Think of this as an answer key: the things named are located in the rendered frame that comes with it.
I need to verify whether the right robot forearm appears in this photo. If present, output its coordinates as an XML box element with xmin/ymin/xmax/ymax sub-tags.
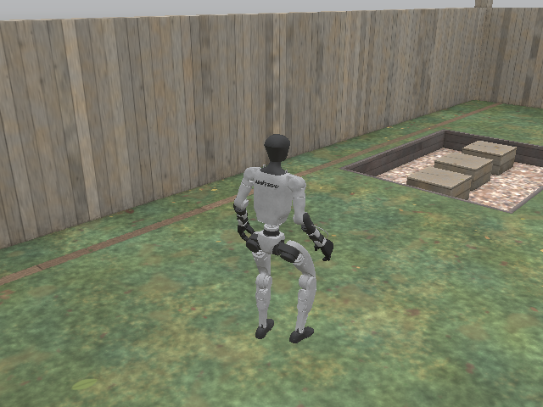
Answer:
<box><xmin>301</xmin><ymin>213</ymin><xmax>327</xmax><ymax>247</ymax></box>

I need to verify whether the humanoid robot torso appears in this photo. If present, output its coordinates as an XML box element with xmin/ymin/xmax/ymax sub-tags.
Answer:
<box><xmin>254</xmin><ymin>164</ymin><xmax>293</xmax><ymax>256</ymax></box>

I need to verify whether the robot right hand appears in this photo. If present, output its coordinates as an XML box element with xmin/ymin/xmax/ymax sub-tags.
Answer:
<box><xmin>314</xmin><ymin>239</ymin><xmax>333</xmax><ymax>261</ymax></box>

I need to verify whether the robot right upper arm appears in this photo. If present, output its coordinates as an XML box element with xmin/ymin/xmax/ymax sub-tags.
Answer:
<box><xmin>287</xmin><ymin>175</ymin><xmax>307</xmax><ymax>225</ymax></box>

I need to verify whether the left robot forearm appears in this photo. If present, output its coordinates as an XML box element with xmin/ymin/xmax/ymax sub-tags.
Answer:
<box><xmin>233</xmin><ymin>199</ymin><xmax>248</xmax><ymax>226</ymax></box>

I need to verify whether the humanoid robot head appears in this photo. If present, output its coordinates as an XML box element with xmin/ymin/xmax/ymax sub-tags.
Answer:
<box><xmin>260</xmin><ymin>134</ymin><xmax>290</xmax><ymax>176</ymax></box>

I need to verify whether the robot left upper arm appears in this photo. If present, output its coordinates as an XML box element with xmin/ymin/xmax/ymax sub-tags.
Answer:
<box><xmin>234</xmin><ymin>167</ymin><xmax>260</xmax><ymax>209</ymax></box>

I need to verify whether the robot left hand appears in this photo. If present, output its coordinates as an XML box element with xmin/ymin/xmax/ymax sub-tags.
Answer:
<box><xmin>237</xmin><ymin>222</ymin><xmax>255</xmax><ymax>242</ymax></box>

